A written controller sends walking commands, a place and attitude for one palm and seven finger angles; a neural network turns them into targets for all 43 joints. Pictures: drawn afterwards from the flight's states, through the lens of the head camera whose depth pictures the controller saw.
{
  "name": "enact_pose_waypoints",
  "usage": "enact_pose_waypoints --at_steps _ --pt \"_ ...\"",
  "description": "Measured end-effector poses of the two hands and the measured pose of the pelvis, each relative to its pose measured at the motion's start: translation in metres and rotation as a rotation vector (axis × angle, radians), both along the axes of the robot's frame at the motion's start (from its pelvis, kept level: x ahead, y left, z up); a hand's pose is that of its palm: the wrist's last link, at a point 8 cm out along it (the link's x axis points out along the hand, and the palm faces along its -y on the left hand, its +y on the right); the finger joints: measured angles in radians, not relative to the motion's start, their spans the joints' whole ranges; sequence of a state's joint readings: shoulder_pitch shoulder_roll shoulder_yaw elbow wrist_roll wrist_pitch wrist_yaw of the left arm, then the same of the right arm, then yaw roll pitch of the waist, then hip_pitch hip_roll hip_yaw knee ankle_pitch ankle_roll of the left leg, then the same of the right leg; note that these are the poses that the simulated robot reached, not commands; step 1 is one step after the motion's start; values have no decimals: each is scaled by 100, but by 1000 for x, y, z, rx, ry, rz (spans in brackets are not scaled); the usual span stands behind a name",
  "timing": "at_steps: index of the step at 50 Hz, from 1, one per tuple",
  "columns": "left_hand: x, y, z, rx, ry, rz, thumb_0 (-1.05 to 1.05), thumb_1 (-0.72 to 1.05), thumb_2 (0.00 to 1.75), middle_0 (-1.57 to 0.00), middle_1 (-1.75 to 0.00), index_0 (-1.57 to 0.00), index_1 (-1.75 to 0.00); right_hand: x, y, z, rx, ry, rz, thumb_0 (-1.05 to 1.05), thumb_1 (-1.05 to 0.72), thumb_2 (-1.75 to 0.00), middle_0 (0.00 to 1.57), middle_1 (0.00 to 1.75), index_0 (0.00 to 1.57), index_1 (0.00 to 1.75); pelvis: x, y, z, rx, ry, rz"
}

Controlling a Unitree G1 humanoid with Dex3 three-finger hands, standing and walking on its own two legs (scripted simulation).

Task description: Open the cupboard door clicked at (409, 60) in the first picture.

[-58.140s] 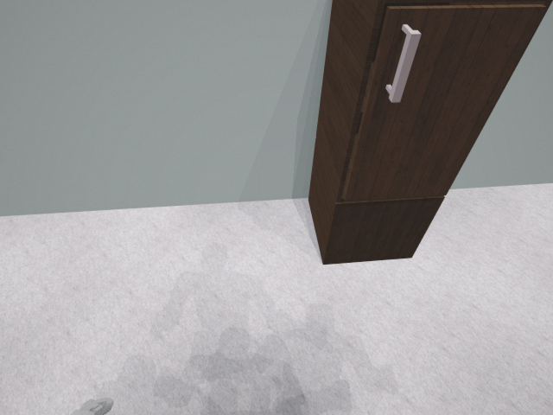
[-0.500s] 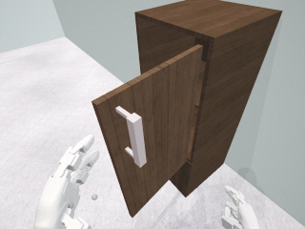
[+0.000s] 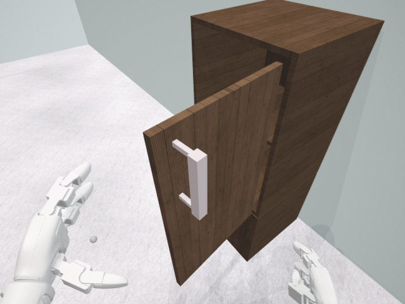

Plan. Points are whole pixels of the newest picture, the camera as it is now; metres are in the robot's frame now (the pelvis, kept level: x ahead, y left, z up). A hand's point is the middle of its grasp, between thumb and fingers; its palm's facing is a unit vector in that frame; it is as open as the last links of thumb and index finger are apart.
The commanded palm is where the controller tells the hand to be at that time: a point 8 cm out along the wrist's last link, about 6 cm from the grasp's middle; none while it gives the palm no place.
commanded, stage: draw the hand back to the body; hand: left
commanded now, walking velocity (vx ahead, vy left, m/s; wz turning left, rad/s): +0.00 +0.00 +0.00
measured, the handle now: (190, 181) +0.29 +0.06 +0.15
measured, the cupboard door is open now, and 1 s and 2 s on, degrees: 98 98 98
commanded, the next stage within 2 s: step back with the hand held close in 0.96 s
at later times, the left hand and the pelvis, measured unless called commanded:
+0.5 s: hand (57, 206) +0.21 +0.25 +0.17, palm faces +0.37 -0.84 -0.39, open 10.0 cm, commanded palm +0.15 +0.31 +0.18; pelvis +0.01 +0.02 +0.01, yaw -1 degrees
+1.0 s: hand (56, 201) +0.21 +0.26 +0.17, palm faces +0.41 -0.82 -0.39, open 7.4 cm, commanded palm +0.16 +0.30 +0.18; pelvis +0.02 +0.00 +0.01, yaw -1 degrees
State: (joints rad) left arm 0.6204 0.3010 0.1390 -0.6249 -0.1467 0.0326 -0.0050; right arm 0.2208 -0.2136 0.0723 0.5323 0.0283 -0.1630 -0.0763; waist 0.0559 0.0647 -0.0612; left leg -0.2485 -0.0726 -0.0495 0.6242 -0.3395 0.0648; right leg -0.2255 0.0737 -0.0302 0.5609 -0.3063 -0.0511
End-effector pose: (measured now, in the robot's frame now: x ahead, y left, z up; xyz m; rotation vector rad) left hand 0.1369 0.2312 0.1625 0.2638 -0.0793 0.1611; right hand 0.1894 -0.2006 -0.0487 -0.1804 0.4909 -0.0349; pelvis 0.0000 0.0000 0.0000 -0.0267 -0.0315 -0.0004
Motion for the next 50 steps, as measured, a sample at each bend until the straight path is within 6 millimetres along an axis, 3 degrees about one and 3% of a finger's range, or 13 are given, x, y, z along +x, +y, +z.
enact_pose_waypoints --at_steps 8,16,32,39,50 --pt "-1 20 4 79 -21 94 -1 -12 46 -16 -30 -17 -30 -10 7 -10 -15 86 2 1 -90 -90 20 30 21 30 0 11 5 2 -19 -5" --pt "12 43 13 132 -58 150 0 15 58 -18 -30 -18 -30 -16 8 -17 -19 158 -25 1 -90 -90 20 30 21 30 6 16 9 7 -27 -11" --pt "34 77 28 202 -78 250 1 70 81 -20 -30 -20 -30 -4 -8 -17 -30 206 -59 1 -90 -90 20 30 21 30 19 14 14 8 -20 -16" --pt "35 69 22 172 -58 251 1 84 87 -20 -30 -21 -30 1 -12 -18 -27 211 -52 1 -90 -90 20 30 21 30 21 11 14 9 -17 -12" --pt "33 62 25 179 -64 251 1 89 90 -21 -30 -21 -30 2 -15 -16 -17 202 -50 1 -90 -90 20 30 21 30 19 2 15 11 -26 -12"
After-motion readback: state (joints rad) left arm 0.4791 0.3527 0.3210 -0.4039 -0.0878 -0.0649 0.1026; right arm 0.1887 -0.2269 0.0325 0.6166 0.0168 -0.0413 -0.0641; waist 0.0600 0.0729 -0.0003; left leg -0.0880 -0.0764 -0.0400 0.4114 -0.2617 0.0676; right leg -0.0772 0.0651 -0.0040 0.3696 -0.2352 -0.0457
